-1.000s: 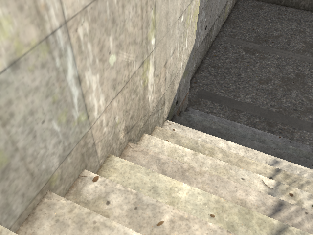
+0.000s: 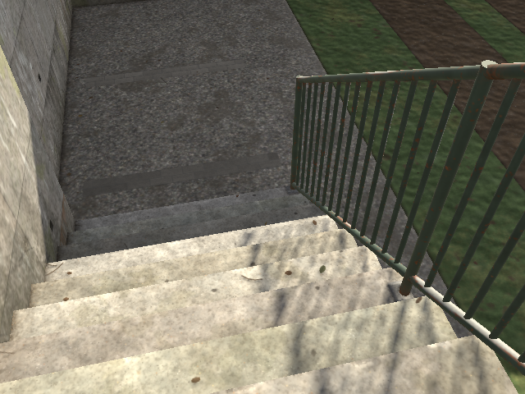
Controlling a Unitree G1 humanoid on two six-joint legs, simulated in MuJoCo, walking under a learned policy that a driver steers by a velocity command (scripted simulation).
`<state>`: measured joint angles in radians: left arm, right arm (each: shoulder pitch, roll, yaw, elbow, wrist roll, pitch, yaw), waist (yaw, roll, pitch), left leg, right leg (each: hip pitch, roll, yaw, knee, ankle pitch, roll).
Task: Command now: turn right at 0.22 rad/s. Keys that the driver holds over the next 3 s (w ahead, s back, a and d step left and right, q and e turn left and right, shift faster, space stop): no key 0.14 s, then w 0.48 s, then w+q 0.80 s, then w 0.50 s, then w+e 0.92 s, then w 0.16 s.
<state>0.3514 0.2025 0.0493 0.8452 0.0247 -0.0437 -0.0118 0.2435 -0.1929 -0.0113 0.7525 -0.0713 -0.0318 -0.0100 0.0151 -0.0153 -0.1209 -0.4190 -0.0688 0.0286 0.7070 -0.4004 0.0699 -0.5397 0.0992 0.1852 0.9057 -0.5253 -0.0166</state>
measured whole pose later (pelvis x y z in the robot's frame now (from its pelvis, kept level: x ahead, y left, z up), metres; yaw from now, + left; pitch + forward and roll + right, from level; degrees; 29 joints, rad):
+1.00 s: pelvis +0.26 +0.00 -0.14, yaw +7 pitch +1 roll -4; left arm 0.57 0.13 -0.03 1.11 0.11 -0.06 -0.07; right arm 0.18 -0.24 -0.03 0.94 -0.09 -0.11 0.06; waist 0.06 0.06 -0.04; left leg -0.23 0.03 0.05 0.36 -0.10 0.10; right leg -0.25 0.00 -0.13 1.62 -0.83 -0.05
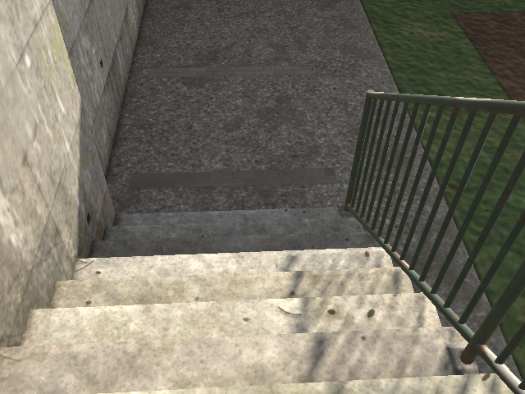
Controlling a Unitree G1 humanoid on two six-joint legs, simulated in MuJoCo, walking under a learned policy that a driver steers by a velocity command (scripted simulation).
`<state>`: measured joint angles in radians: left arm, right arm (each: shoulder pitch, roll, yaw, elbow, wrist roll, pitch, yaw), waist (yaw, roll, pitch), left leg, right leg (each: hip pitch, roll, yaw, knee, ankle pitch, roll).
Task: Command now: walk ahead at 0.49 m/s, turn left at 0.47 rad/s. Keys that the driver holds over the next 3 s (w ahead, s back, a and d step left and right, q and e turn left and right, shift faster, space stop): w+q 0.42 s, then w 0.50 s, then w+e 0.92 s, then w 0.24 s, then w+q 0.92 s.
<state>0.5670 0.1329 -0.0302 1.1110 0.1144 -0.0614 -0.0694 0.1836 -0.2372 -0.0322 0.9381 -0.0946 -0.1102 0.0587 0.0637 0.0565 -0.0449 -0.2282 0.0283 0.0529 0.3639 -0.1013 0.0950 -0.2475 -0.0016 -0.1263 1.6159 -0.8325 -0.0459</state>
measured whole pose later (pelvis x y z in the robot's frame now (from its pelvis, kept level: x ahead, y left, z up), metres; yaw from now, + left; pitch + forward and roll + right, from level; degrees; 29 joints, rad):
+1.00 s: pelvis +0.54 +0.11 -0.38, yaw +20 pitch +2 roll -3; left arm 0.56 0.17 -0.01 1.11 0.04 -0.05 -0.04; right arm 0.13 -0.21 0.00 0.95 -0.08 -0.07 0.07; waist 0.12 0.02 -0.01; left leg -0.27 0.03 0.06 0.39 -0.16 0.05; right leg -0.41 0.03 0.00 1.82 -0.81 -0.07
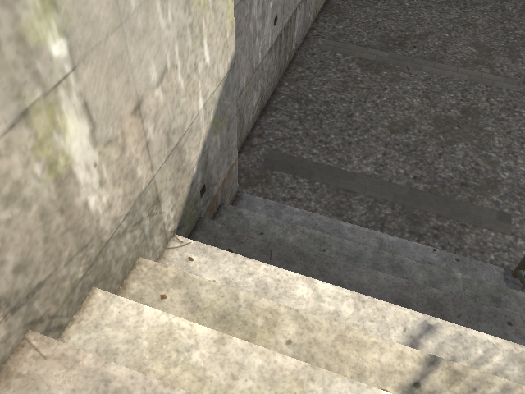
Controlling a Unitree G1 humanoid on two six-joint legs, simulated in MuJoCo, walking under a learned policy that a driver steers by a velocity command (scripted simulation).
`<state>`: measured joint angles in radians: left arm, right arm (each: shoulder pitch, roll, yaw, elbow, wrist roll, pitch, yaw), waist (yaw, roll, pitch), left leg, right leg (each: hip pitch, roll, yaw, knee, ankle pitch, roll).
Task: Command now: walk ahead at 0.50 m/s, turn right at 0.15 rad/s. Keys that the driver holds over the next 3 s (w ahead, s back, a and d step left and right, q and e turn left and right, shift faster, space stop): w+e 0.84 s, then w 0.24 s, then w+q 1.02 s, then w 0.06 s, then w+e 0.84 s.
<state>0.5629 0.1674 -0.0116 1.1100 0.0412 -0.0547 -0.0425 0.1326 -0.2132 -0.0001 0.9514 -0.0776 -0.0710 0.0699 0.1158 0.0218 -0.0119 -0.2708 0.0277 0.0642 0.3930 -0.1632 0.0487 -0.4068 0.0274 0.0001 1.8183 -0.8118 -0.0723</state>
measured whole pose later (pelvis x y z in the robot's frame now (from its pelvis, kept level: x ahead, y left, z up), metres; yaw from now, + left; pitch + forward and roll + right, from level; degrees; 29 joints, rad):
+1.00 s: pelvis +0.56 -0.09 -0.40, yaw -31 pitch +1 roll +2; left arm 0.36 0.23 -0.01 0.89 0.07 -0.06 -0.10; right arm 0.46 -0.25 -0.02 1.04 -0.11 -0.09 0.04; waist 0.00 -0.02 -0.06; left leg -0.27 -0.04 0.14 0.62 -0.38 0.07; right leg -0.97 -0.04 0.08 1.68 -0.13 -0.08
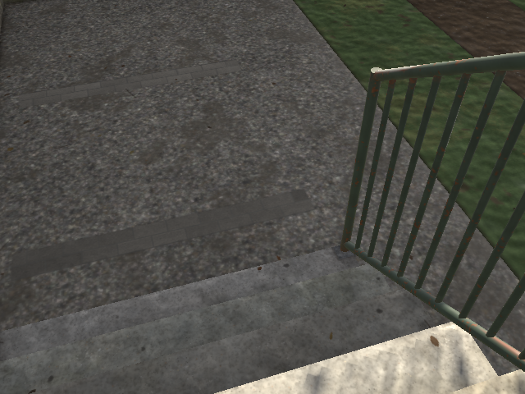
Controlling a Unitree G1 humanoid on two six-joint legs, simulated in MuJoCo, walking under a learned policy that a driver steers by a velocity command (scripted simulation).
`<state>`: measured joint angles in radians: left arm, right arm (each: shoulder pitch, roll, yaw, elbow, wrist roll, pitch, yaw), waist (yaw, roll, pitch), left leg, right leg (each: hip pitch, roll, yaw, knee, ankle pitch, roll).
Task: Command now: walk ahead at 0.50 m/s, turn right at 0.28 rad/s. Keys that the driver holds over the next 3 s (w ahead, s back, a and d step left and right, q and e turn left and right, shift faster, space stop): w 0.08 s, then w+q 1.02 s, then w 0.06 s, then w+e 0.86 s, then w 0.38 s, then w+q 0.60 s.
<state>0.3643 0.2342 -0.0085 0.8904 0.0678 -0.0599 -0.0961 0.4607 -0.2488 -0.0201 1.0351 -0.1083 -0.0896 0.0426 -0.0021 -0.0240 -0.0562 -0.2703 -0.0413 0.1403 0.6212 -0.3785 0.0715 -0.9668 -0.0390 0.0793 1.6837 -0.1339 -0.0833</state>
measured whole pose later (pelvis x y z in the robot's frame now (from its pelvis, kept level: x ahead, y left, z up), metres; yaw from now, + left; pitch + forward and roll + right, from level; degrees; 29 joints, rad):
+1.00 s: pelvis +0.53 +0.07 -0.32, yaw +24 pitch +0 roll -5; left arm 0.64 0.12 -0.02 1.18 0.13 -0.05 -0.04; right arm 0.09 -0.22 -0.03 0.96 -0.11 -0.09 0.08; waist 0.12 0.08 0.01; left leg -0.24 0.10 0.05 0.31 0.11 0.10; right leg -0.13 -0.14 -0.24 1.43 -0.83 0.06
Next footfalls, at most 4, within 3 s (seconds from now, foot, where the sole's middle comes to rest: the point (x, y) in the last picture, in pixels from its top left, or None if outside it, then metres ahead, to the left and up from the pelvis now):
0.40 right None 0.37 -0.13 -0.94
0.98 left None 0.57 0.20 -1.13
1.42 right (238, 361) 0.92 0.13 -1.31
1.90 left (186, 340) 1.11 0.37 -1.50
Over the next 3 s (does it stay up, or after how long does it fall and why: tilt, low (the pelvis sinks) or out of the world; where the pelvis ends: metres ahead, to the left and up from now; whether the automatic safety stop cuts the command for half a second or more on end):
stays up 1.69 0.37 -1.10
